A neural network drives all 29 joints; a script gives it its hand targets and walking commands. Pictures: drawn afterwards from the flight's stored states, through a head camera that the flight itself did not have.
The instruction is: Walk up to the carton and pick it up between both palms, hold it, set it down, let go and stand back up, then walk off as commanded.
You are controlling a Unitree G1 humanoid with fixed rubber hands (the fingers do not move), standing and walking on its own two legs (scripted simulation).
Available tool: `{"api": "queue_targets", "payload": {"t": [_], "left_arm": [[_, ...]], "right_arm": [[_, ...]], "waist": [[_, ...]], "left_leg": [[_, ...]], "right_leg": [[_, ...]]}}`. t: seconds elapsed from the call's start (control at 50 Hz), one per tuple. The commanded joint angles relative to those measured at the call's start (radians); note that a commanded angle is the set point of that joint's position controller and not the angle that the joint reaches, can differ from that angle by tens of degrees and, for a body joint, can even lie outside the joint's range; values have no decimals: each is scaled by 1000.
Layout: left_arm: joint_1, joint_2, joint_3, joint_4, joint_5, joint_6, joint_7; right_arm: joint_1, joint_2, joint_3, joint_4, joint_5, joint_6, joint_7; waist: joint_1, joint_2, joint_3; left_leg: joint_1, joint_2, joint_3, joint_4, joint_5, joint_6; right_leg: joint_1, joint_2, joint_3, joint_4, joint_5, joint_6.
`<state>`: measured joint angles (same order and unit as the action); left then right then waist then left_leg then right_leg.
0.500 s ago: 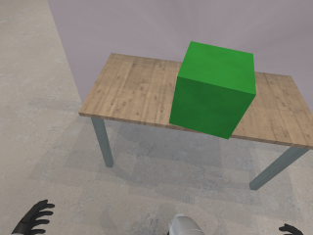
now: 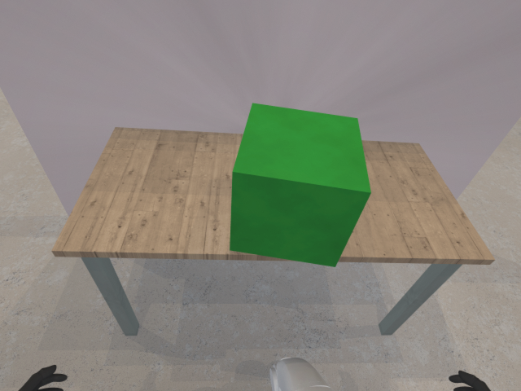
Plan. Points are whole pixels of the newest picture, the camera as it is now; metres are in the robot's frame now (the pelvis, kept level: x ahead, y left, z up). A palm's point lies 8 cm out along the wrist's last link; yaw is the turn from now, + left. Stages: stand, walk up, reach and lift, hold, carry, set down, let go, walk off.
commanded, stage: walk up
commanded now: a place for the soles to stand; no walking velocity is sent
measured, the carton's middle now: (293, 184) +0.56 -0.08 -0.02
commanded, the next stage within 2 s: stand in 1.64 s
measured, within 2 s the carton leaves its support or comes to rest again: neither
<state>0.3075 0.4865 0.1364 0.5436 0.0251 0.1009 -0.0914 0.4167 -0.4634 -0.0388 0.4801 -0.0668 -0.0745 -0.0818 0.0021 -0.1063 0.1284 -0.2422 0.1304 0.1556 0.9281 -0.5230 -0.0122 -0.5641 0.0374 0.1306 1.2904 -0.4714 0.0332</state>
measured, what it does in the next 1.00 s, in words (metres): walks ahead: right foot, then left foot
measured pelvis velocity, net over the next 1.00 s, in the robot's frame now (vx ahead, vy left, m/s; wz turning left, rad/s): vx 0.14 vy -0.12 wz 0.04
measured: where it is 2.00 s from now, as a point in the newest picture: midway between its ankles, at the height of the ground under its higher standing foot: outside the picture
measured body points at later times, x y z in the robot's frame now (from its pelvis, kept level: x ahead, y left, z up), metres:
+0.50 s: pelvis +0.11 -0.07 -0.01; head +0.10 -0.05 +0.44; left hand +0.24 +0.25 -0.09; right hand +0.23 -0.39 -0.06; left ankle +0.15 +0.05 -0.69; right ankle +0.16 -0.19 -0.68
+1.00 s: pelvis +0.14 -0.12 +0.03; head +0.15 -0.11 +0.48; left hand +0.29 +0.20 -0.06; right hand +0.28 -0.45 -0.05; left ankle +0.15 +0.05 -0.68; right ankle +0.16 -0.22 -0.68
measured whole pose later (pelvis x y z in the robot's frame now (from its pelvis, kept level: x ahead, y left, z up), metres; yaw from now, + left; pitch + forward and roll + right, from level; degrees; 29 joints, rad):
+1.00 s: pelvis +0.14 -0.12 +0.03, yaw +3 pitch -5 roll +0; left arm 0.11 0.42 0.02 0.76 -0.01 0.04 -0.03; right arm 0.21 -0.48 0.00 0.76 0.01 -0.01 -0.05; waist 0.00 -0.02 0.10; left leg -0.28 0.05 -0.06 0.74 -0.38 -0.05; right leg -0.28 -0.01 -0.06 0.76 -0.39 -0.03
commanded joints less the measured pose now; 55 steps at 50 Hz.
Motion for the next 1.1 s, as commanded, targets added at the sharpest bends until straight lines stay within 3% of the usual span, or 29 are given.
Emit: {"api": "queue_targets", "payload": {"t": [0.0, 0.04, 0.08, 0.12, 0.14, 0.16, 0.18, 0.2, 0.22, 0.26, 0.32, 0.34, 0.38, 0.4, 0.42, 0.44, 0.46, 0.48, 0.52, 0.56, 0.58, 0.6, 0.62, 0.64, 0.68, 0.76, 0.8, 0.92, 1.08], "left_arm": [[-160, 135, 42, -181, -6, -39, -5], [-166, 128, 34, -184, -13, -42, -16], [-90, 134, 38, -151, -14, -48, -22], [91, 175, 66, -73, -17, -62, -12], [141, 227, 80, -68, -12, -75, 4], [155, 291, 83, -102, -28, -85, 22], [128, 293, 78, -121, -37, -90, 29], [99, 308, 73, -126, -32, -89, 43], [64, 313, 66, -133, -18, -84, 59], [-13, 263, 46, -127, -12, -87, 68], [-87, 196, 24, -141, 5, -87, 71], [-106, 199, 20, -133, 4, -86, 74], [-184, 161, -15, -139, -5, -78, 73], [-194, 115, -35, -111, -13, -76, 70], [-151, 50, -58, -102, -25, -77, 71], [-135, 159, -16, -118, -23, -53, 81], [-160, 217, 11, -101, -27, -44, 77], [-157, 204, 8, -74, -33, -49, 67], [-129, 172, -2, -55, -32, -62, 55], [-80, 174, -6, -23, -25, -77, 57], [-61, 171, -7, -9, -16, -82, 60], [-50, 203, -4, 2, -16, -92, 63], [-91, 233, -2, -5, -20, -97, 65], [-112, 208, -17, -2, -30, -99, 64], [-107, 218, -26, 20, -29, -99, 71], [-147, 191, -47, 61, -31, -96, 78], [-160, 195, -45, 83, -29, -94, 81], [-213, 166, -51, 132, -31, -89, 77], [-292, 156, -42, 186, -31, -73, 63]], "right_arm": [[-7, -290, -131, -85, -10, -24, -16], [-22, -309, -130, -88, -10, -12, -8], [-65, -311, -128, -95, 1, 1, 2], [-34, -265, -116, -84, 5, 21, 13], [-28, -208, -99, -97, 30, 26, 25], [-71, -182, -96, -145, 66, 27, 36], [-130, -226, -113, -157, 74, 43, 31], [-144, -243, -113, -151, 75, 45, 31], [-80, -235, -110, -126, 86, 42, 34], [-9, -228, -112, -62, 84, 32, 24], [13, -215, -98, -32, 69, 30, 17], [10, -209, -95, -28, 70, 30, 22], [111, -190, -94, 18, 70, 22, 24], [143, -203, -102, 42, 62, 18, 22], [107, -261, -96, 16, 41, 14, 18], [-37, -351, -114, -46, 33, 18, 12], [-94, -333, -107, -54, 32, 11, 9], [-101, -309, -104, -51, 28, 1, 3], [-117, -324, -92, -33, 30, 0, -1], [-156, -297, -82, -29, 45, 5, 15], [-180, -274, -69, -38, 49, 10, 21], [-184, -244, -58, -30, 56, 16, 29], [-145, -223, -60, -11, 73, 25, 34], [-141, -225, -61, 14, 91, 36, 30], [-132, -238, -57, 44, 94, 35, 26], [-145, -251, -55, 98, 84, 23, 24], [-161, -255, -55, 125, 81, 32, 21], [-186, -242, -37, 206, 79, 40, 18], [-218, -234, -34, 284, 71, 42, 21]], "waist": [[-61, 297, 69], [-60, 344, 70], [-8, 352, 48], [84, 181, -65], [152, -70, -76], [176, -220, -162], [180, -82, -140], [160, -6, -146], [126, -8, -160], [62, -61, -95], [43, -113, -66], [37, -132, -42], [-43, -63, -86], [-82, 49, -91], [-73, 296, -72], [-69, 300, -24], [-57, 203, 66], [-37, 148, 81], [-22, 265, 25], [2, 277, -46], [21, 246, -69], [31, 190, -108], [3, 69, -136], [6, 105, -128], [13, 93, -122], [-14, 68, -149], [-13, 43, -184], [-2, 63, -165], [1, 57, -118]], "left_leg": [[68, 298, -362, -506, 152, 282], [25, 252, -232, -501, 136, 234], [-130, 247, -152, -483, 128, 201], [-310, 176, -32, -168, 109, 150], [-414, 66, 38, 121, 183, 101], [-443, -94, 7, 388, -89, 63], [-419, -95, -169, 474, -175, 76], [-466, -106, -267, 552, -117, 80], [-473, -83, -268, 568, -65, 84], [-385, -56, -265, 487, -66, 82], [-250, -53, -223, 252, -140, 63], [-200, -49, -205, 136, -135, 67], [94, -84, -130, -180, 141, 83], [240, -76, -224, -278, 186, 90], [166, 119, -590, -517, -39, 133], [-93, 306, -957, -676, -243, 246], [-192, 299, -950, -672, -313, 303], [-157, 247, -830, -609, -200, 288], [-76, 223, -683, -485, 96, 269], [-104, 169, -529, -365, 314, 221], [-185, 118, -420, -305, 377, 163], [-244, 45, -310, -192, 373, 97], [-206, -54, -207, -95, 252, 38], [-116, -89, -205, -94, 174, 39], [-101, -85, -226, -124, 243, 44], [9, -3, -317, -220, 454, 79], [14, 5, -317, -216, 485, 85], [22, -28, -263, -235, 451, 70], [-25, -18, -277, -354, 340, 73]], "right_leg": [[-217, -87, 28, -124, -17, -3], [-103, -114, -55, -322, 0, -24], [169, -73, -137, -430, 77, -65], [547, -7, -143, -493, 141, -89], [560, -47, 12, -610, 11, -132], [473, -280, 536, -880, -156, -265], [416, -376, 711, -986, -233, -357], [469, -392, 673, -999, -209, -338], [480, -390, 559, -949, -131, -331], [325, -370, 422, -873, 11, -317], [167, -335, 276, -813, 12, -323], [130, -322, 211, -782, 75, -303], [-47, -255, 92, -679, 128, -217], [-181, -221, 22, -516, 28, -138], [-235, -115, -122, -276, -73, -62], [-108, -59, -65, -236, -161, -51], [-37, -88, -17, -178, -142, -50], [-54, -84, -1, -170, -105, -49], [-22, -99, -12, -247, -92, -52], [137, -95, -56, -426, 22, -55], [289, -97, -80, -550, 215, -68], [398, -132, 9, -651, 386, -80], [322, -224, 236, -748, 320, -120], [224, -256, 274, -750, 265, -186], [270, -265, 204, -711, 466, -199], [252, -205, 51, -667, 627, -105], [290, -201, 32, -675, 613, -87], [291, -219, 8, -756, 516, -137], [315, -201, -25, -837, 185, -128]]}}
